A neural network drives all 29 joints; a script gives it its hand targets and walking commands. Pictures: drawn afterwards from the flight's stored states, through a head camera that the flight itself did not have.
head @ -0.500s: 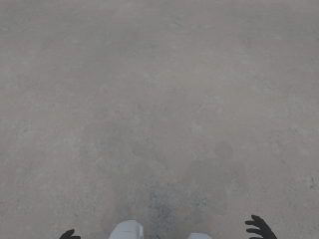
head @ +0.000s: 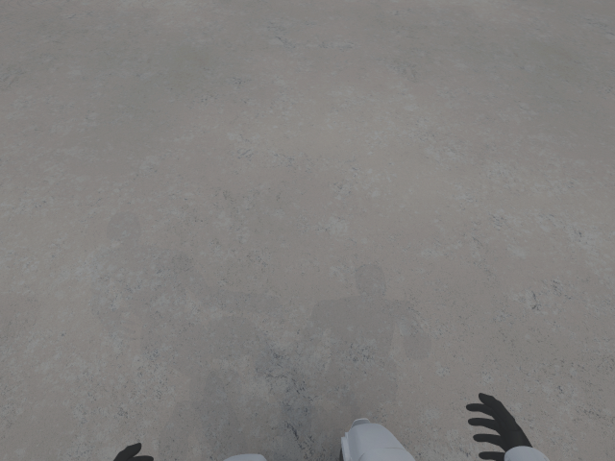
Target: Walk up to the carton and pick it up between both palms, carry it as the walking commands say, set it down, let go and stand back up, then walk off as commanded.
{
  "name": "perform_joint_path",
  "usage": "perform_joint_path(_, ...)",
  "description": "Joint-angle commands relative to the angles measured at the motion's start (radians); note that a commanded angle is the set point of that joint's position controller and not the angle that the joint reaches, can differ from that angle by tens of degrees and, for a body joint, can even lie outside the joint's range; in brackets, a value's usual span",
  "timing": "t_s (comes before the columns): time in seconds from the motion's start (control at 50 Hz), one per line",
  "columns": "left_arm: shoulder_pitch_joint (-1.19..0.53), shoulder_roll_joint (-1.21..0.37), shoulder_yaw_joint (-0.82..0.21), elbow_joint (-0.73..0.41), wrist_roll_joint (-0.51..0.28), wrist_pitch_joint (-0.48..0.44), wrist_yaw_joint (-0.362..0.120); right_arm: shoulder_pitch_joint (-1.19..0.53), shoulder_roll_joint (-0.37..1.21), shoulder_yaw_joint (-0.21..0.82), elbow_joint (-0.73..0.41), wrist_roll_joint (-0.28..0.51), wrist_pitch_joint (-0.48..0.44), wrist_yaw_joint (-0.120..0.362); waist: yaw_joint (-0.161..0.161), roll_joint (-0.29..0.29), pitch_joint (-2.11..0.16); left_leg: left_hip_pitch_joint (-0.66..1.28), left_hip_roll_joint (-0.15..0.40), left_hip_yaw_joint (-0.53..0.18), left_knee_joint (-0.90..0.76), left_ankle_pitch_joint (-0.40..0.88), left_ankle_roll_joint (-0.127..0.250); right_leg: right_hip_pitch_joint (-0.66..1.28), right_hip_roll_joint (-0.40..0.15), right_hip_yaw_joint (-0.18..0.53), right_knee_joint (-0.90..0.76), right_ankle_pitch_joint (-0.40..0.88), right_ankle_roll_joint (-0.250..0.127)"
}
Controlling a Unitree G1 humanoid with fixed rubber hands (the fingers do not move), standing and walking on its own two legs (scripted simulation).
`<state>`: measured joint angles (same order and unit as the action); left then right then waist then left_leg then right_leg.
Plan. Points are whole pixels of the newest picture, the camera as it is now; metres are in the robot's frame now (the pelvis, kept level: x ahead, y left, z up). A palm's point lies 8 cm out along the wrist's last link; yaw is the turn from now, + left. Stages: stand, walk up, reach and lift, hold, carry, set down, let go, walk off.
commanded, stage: walk up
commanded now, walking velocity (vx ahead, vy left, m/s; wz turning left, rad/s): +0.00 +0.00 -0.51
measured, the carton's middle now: out of the picture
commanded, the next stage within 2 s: none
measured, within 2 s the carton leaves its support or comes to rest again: neither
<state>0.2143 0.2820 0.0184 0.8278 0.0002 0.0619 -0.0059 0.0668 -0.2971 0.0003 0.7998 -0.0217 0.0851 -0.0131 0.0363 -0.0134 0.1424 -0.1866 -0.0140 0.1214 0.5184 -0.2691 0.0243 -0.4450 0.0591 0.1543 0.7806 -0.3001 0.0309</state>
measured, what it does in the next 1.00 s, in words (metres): steps on the spot, turning right: right foot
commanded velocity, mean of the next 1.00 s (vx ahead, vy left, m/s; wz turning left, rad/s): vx -0.01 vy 0.00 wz -0.51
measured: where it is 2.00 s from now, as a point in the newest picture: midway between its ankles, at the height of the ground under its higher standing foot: outside the picture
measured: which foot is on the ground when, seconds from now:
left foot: down 0.00-0.54, up 0.56-1.00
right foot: up 0.00-0.52, down 0.54-1.00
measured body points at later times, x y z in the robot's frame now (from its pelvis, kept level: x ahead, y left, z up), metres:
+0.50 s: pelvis -0.05 -0.03 -0.01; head -0.01 -0.05 +0.44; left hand +0.08 +0.25 -0.13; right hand +0.02 -0.29 -0.14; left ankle +0.02 +0.08 -0.73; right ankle -0.04 -0.15 -0.71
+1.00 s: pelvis -0.09 -0.02 +0.01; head -0.03 -0.07 +0.45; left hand +0.06 +0.22 -0.12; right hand -0.07 -0.32 -0.13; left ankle -0.12 +0.09 -0.71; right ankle -0.03 -0.15 -0.73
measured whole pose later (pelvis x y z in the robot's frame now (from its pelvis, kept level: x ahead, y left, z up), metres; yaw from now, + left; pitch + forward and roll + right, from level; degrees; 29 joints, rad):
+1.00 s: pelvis -0.09 -0.02 +0.01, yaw -26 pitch +1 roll +4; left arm 0.26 0.27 0.04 0.85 0.00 0.04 0.00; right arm 0.05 -0.30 0.00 0.80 -0.01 0.09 0.00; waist 0.02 -0.03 0.16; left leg -0.17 -0.07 0.17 0.57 -0.45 -0.01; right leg -0.40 0.04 0.20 0.40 -0.02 0.00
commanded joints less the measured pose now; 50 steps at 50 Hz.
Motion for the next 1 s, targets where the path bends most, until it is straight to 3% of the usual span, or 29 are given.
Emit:
perform_joint_path(0.0,0.148,0.145,0.105,-0.043,0.026,0.014,-0.012,-0.118,-0.13,-0.094,-0.091,0.011,-0.028,-0.021,0.053,0.057,-0.064,-0.047,0.356,-0.056,-0.292,-0.037,0.063,-0.143,-0.08,-0.145,0.526,-0.051,0.063)
perform_joint_path(0.06,0.128,0.17,0.107,-0.052,0.024,0.018,-0.018,-0.084,-0.122,-0.093,-0.098,0.007,-0.029,-0.021,0.034,0.09,-0.075,0.032,0.334,-0.037,-0.279,-0.09,0.032,-0.165,-0.066,-0.16,0.521,-0.021,0.075)
perform_joint_path(0.08,0.104,0.151,0.107,-0.066,0.02,0.018,-0.017,-0.027,-0.12,-0.093,-0.091,0.008,-0.031,-0.02,0.008,0.126,-0.078,0.033,0.335,-0.047,-0.276,-0.101,0.028,-0.166,-0.068,-0.156,0.506,-0.03,0.073)
perform_joint_path(0.18,0.133,0.131,0.078,-0.039,0.018,0.006,-0.013,0.044,-0.102,-0.097,-0.075,0.013,-0.034,-0.011,-0.026,0.175,-0.203,0.266,0.378,-0.033,-0.206,0.028,0.073,-0.178,-0.102,-0.173,0.371,-0.084,0.089)
perform_joint_path(0.26,0.06,0.104,0.067,-0.053,0.017,-0.002,-0.008,0.06,-0.087,-0.099,-0.062,0.005,-0.044,-0.01,-0.048,0.212,-0.206,0.24,0.405,-0.01,-0.164,0.132,0.084,-0.135,-0.124,-0.194,0.277,-0.114,0.077)
perform_joint_path(0.28,0.076,0.102,0.063,-0.055,0.013,-0.003,-0.006,0.039,-0.094,-0.101,-0.073,0.006,-0.043,-0.009,-0.037,0.247,-0.206,0.215,0.423,-0.012,-0.162,0.117,0.092,-0.106,-0.129,-0.198,0.239,-0.103,0.074)
perform_joint_path(0.38,0.149,0.094,0.059,-0.042,0.02,-0.004,-0.007,-0.036,-0.124,-0.103,-0.07,-0.002,-0.026,0.003,0.02,0.236,-0.19,0.074,0.425,0.05,-0.124,-0.049,0.062,0.045,-0.14,-0.221,0.018,-0.067,0.015)
perform_joint_path(0.42,0.217,0.125,0.063,-0.023,0.03,-0.014,-0.008,-0.103,-0.146,-0.107,-0.091,-0.003,-0.019,0.012,0.078,0.196,-0.146,-0.026,0.409,0.079,-0.032,-0.024,0.021,0.14,-0.13,-0.226,-0.127,0.004,-0.012)
perform_joint_path(0.44,0.269,0.16,0.077,-0.005,0.032,-0.022,-0.007,-0.114,-0.134,-0.101,-0.097,-0.008,-0.011,0.016,0.109,0.095,-0.17,-0.12,0.36,0.096,0.106,-0.046,-0.01,0.245,-0.14,-0.164,-0.191,0.013,-0.039)
perform_joint_path(0.46,0.297,0.224,0.086,-0.001,0.037,-0.029,-0.001,-0.122,-0.105,-0.094,-0.117,-0.001,-0.004,0.014,0.133,-0.174,-0.13,-0.24,0.217,0.128,0.34,-0.258,-0.042,0.239,-0.255,0.095,-0.328,0.135,-0.088)
perform_joint_path(0.48,0.28,0.312,0.091,-0.01,0.037,-0.033,0.003,-0.169,-0.082,-0.088,-0.162,0.001,0.01,0.018,0.127,-0.342,-0.09,-0.34,0.067,0.039,0.587,-0.419,-0.077,0.135,-0.354,0.417,-0.484,0.229,-0.139)
perform_joint_path(0.5,0.209,0.305,0.089,-0.026,0.031,-0.04,0.007,-0.156,-0.07,-0.09,-0.18,0.005,0.014,0.019,0.079,-0.308,-0.086,-0.351,0.048,-0.081,0.677,-0.37,-0.095,0.033,-0.373,0.524,-0.55,0.172,-0.163)
perform_joint_path(0.54,0.081,0.253,0.066,-0.064,0.035,-0.038,0.014,-0.07,-0.082,-0.094,-0.146,-0.004,0.012,0.022,0.007,-0.153,-0.012,-0.318,0.061,-0.175,0.661,-0.254,-0.118,-0.064,-0.296,0.457,-0.604,-0.298,-0.087)
perform_joint_path(0.58,0.02,0.252,0.066,-0.093,0.046,-0.026,0.02,-0.044,-0.099,-0.089,-0.126,-0.003,0.012,0.026,-0.021,-0.219,0.002,-0.26,0.04,-0.164,0.615,-0.216,-0.126,-0.141,-0.257,0.462,-0.634,-0.397,-0.07)
perform_joint_path(0.6,0.018,0.242,0.061,-0.088,0.035,-0.027,0.019,-0.03,-0.104,-0.09,-0.101,0.004,0.013,0.025,-0.024,-0.197,-0.031,-0.226,0.02,-0.144,0.582,-0.191,-0.115,-0.121,-0.233,0.436,-0.63,-0.401,-0.055)
perform_joint_path(0.62,0.013,0.224,0.059,-0.079,0.03,-0.028,0.019,-0.017,-0.116,-0.094,-0.076,0.004,0.013,0.028,-0.033,-0.213,-0.055,-0.188,0.007,-0.133,0.539,-0.166,-0.106,-0.092,-0.196,0.381,-0.617,-0.375,-0.027)
perform_joint_path(0.64,0.057,0.215,0.057,-0.054,0.027,-0.033,0.021,-0.036,-0.099,-0.09,-0.077,0.011,0.007,0.024,-0.006,-0.204,-0.104,-0.176,-0.009,-0.133,0.461,-0.162,-0.104,0.02,-0.199,0.407,-0.609,-0.296,-0.051)
perform_joint_path(0.68,0.116,0.2,0.059,-0.023,0.017,-0.044,0.02,-0.026,-0.091,-0.087,-0.053,0.012,-0.009,0.028,0.005,-0.19,-0.173,-0.17,-0.037,-0.126,0.392,-0.15,-0.098,0.196,-0.192,0.407,-0.577,-0.001,-0.041)
perform_joint_path(0.72,0.172,0.173,0.066,0.018,0.007,-0.042,0.023,-0.04,-0.072,-0.078,-0.051,0.017,-0.017,0.018,0.022,-0.178,-0.242,-0.195,-0.037,-0.125,0.345,-0.155,-0.09,0.371,-0.209,0.393,-0.491,0.379,-0.086)
perform_joint_path(0.74,0.206,0.164,0.069,0.024,0.002,-0.041,0.027,-0.045,-0.06,-0.075,-0.061,0.016,-0.019,0.018,0.03,-0.166,-0.27,-0.215,-0.051,-0.109,0.353,-0.165,-0.094,0.45,-0.219,0.372,-0.482,0.469,-0.093)
perform_joint_path(0.76,0.217,0.17,0.071,0.035,0.001,-0.035,0.028,-0.03,-0.055,-0.071,-0.067,0.018,-0.019,0.019,0.026,-0.195,-0.285,-0.217,-0.048,-0.127,0.34,-0.171,-0.095,0.478,-0.227,0.387,-0.48,0.436,-0.086)
perform_joint_path(0.78,0.197,0.179,0.076,0.025,0.004,-0.031,0.025,-0.05,-0.046,-0.064,-0.072,0.025,-0.024,0.018,0.039,-0.199,-0.274,-0.216,-0.047,-0.139,0.3,-0.181,-0.092,0.461,-0.238,0.395,-0.482,0.418,-0.123)
perform_joint_path(0.86,0.142,0.187,0.072,0.001,0.015,-0.021,0.028,0.012,-0.059,-0.06,-0.069,0.031,-0.025,0.008,0.004,-0.266,-0.235,-0.029,-0.061,-0.114,0.13,-0.233,-0.074,0.288,-0.204,0.387,-0.524,0.362,-0.103)
perform_joint_path(0.88,0.127,0.185,0.066,-0.012,0.011,-0.021,0.024,0.03,-0.076,-0.068,-0.056,0.034,-0.025,0.005,-0.003,-0.231,-0.236,0.082,-0.083,-0.07,0.044,-0.236,-0.07,0.206,-0.182,0.376,-0.564,0.337,-0.059)
perform_joint_path(0.9,0.084,0.182,0.058,-0.017,0.012,-0.021,0.025,0.08,-0.087,-0.068,-0.031,0.031,-0.022,0.002,-0.041,-0.254,-0.221,0.221,-0.089,-0.043,-0.068,-0.219,-0.053,0.086,-0.141,0.328,-0.582,0.257,-0.001)
perform_joint_path(0.92,0.054,0.16,0.048,-0.036,0.008,-0.022,0.019,0.133,-0.096,-0.076,-0.01,0.031,-0.026,-0.003,-0.07,-0.206,-0.212,0.365,-0.065,-0.011,-0.18,-0.102,-0.032,-0.037,-0.087,0.255,-0.551,0.146,0.056)
perform_joint_path(0.94,0.03,0.138,0.041,-0.045,0.011,-0.028,0.014,0.142,-0.128,-0.083,-0.005,0.027,-0.024,-0.005,-0.087,-0.106,-0.236,0.462,0.026,-0.055,-0.241,0.003,0.007,-0.168,-0.023,0.175,-0.43,-0.099,0.077)
perform_joint_path(0.96,0.049,0.107,0.05,-0.046,-0.001,-0.022,0.022,0.151,-0.2,-0.094,-0.009,0.018,-0.025,-0.014,-0.096,0.195,-0.273,0.368,0.321,-0.302,-0.313,-0.085,0.105,-0.19,0.043,0.039,-0.026,-0.248,0.055)
perform_joint_path(0.98,0.016,0.107,0.067,-0.053,0.006,-0.016,0.02,0.068,-0.193,-0.084,-0.032,0.007,-0.025,-0.013,-0.074,0.218,-0.202,0.202,0.493,-0.324,-0.334,-0.112,0.152,-0.221,0.001,-0.062,0.297,-0.2,0.056)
